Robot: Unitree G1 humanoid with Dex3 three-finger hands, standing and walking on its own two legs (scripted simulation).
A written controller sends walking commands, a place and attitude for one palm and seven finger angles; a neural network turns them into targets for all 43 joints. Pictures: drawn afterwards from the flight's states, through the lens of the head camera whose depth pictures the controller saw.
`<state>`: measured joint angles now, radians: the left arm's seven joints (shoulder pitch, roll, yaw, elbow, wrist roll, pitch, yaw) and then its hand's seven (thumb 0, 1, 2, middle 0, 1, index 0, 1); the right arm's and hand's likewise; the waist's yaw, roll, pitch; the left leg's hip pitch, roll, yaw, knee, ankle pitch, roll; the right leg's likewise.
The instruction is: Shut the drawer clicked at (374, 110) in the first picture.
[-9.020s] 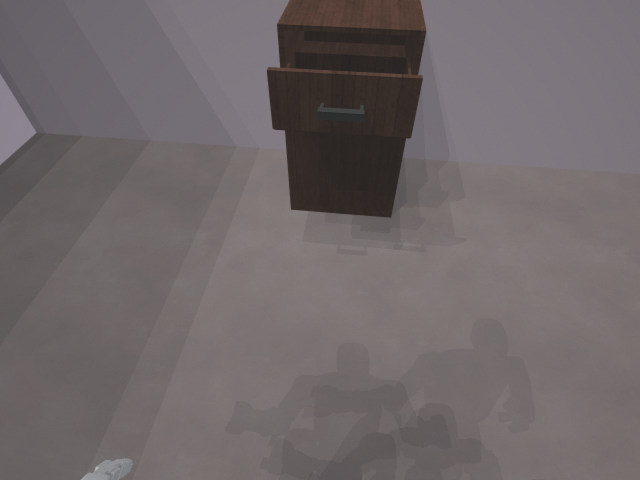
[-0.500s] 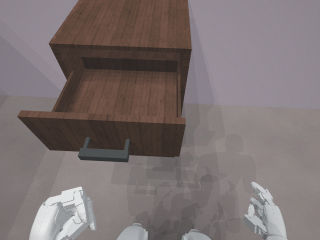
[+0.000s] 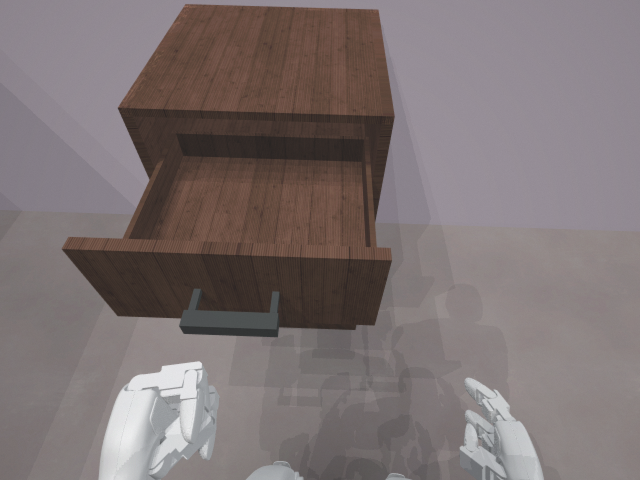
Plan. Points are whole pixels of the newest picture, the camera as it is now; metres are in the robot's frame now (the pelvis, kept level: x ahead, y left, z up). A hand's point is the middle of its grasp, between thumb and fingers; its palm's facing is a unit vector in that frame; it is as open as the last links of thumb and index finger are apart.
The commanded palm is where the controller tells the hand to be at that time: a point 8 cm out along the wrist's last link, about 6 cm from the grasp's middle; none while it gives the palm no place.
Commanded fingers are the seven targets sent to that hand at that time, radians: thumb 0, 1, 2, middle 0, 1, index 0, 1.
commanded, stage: raise the hand and make a fist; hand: left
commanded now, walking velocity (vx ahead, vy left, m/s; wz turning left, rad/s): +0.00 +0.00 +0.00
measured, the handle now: (233, 310) +0.34 +0.15 -0.01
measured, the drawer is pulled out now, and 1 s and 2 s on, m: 0.28 0.28 0.28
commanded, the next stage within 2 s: bring the fist close to the handle in 0.22 s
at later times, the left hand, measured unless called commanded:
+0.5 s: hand (233, 427) +0.17 +0.10 +0.07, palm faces +0.04 -1.00 -0.05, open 3.3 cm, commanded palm +0.14 +0.16 +0.07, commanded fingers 0.00 0.90 0.90 -1.40 -1.60 -1.40 -1.60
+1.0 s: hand (237, 400) +0.21 +0.11 +0.02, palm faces +0.03 -1.00 -0.05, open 3.3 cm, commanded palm +0.19 +0.17 +0.02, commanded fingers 0.00 0.90 0.90 -1.40 -1.60 -1.40 -1.60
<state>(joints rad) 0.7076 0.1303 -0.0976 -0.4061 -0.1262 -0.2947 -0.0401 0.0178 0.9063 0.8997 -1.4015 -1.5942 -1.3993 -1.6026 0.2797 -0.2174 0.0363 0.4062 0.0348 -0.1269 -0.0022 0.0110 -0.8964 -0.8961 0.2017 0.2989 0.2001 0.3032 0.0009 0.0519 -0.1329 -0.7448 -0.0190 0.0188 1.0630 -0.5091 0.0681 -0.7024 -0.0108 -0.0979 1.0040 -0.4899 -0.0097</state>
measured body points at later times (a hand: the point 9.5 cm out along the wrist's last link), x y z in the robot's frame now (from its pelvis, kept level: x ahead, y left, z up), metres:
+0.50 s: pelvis +0.01 -0.03 -0.01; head +0.06 -0.04 +0.44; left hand +0.17 +0.16 +0.07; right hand +0.21 -0.25 -0.07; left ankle +0.01 +0.07 -0.67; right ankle +0.01 -0.12 -0.67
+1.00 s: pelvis +0.00 -0.05 -0.03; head +0.07 -0.05 +0.42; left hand +0.20 +0.17 +0.03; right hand +0.18 -0.29 -0.11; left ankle +0.01 +0.07 -0.67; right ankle +0.01 -0.12 -0.67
